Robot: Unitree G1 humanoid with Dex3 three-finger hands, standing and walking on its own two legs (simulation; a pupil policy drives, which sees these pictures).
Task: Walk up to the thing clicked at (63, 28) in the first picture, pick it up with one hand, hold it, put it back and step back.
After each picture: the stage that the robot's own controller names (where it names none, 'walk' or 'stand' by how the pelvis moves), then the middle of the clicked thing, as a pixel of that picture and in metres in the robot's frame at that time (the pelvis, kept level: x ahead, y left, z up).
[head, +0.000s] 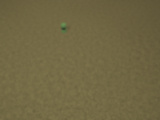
stand; (63, 28) +1.72 +0.27 -0.72
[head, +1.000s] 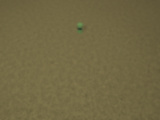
walk; (80, 28) +1.58 +0.17 -0.71
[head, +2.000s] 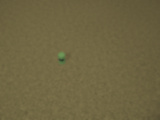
walk; (61, 58) +1.04 +0.22 -0.70
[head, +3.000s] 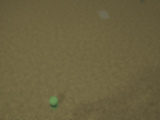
walk; (54, 103) +0.61 +0.21 -0.71
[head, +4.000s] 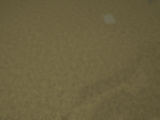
stand; out of the picture +0.37 +0.21 -0.69
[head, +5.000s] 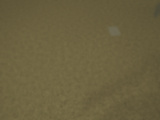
stand; out of the picture +0.35 +0.20 -0.72
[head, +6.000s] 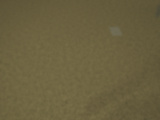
stand; out of the picture +0.37 +0.20 -0.72
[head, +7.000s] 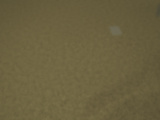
stand; out of the picture +0.35 +0.21 -0.72
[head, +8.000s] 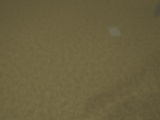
stand; out of the picture +0.35 +0.21 -0.73
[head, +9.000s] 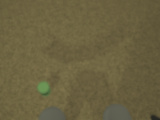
go down; (44, 89) +0.41 +0.20 -0.49
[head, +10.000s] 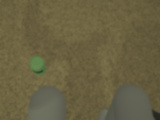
go down; (38, 66) +0.45 +0.20 -0.33
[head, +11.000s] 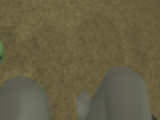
close in; out of the picture +0.45 +0.23 -0.24
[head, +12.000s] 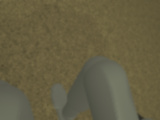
close; out of the picture +0.44 +0.26 -0.23
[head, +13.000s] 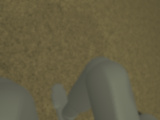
lift; out of the picture +0.43 +0.26 -0.23
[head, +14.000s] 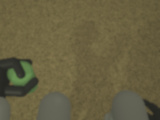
lift; (24, 79) +0.34 +0.21 -0.06
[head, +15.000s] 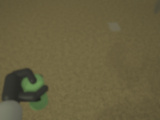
hold; (36, 92) +0.33 +0.18 +0.02
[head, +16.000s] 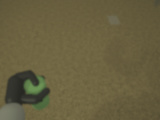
hold; (37, 93) +0.33 +0.18 -0.01
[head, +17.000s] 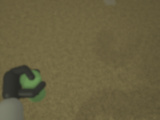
crouch; (34, 86) +0.36 +0.18 -0.05
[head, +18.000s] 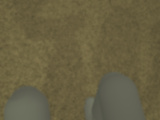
lower; out of the picture +0.51 +0.25 -0.10
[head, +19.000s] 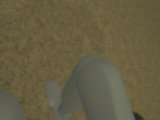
lower; out of the picture +0.46 +0.28 -0.24
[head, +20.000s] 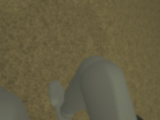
lower; out of the picture +0.46 +0.28 -0.24
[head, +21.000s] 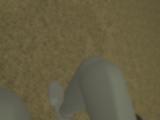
lower; out of the picture +0.46 +0.27 -0.24
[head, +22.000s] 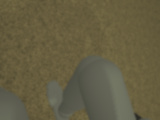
lower; out of the picture +0.46 +0.27 -0.24
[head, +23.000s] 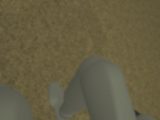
open; out of the picture +0.45 +0.26 -0.24
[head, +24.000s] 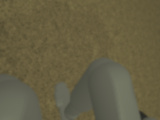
stand; out of the picture +0.46 +0.26 -0.24
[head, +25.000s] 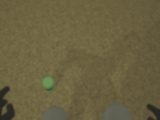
walk; (49, 84) +0.45 +0.18 -0.49
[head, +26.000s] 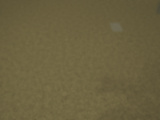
stand; out of the picture +0.39 +0.18 -0.67
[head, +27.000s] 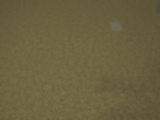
stand; out of the picture +0.40 +0.19 -0.67
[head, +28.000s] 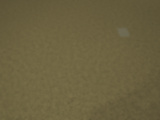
stand; out of the picture +0.41 +0.17 -0.72
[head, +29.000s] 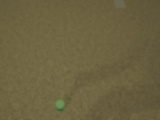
walk; (60, 106) +0.46 +0.13 -0.70
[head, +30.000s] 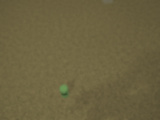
walk; (64, 91) +0.63 +0.20 -0.69
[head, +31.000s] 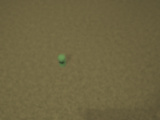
walk; (62, 60) +0.96 +0.23 -0.70
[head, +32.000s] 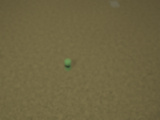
stand; (67, 64) +1.03 +0.17 -0.72
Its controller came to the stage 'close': yes
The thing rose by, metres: 0.71
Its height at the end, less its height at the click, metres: +0.00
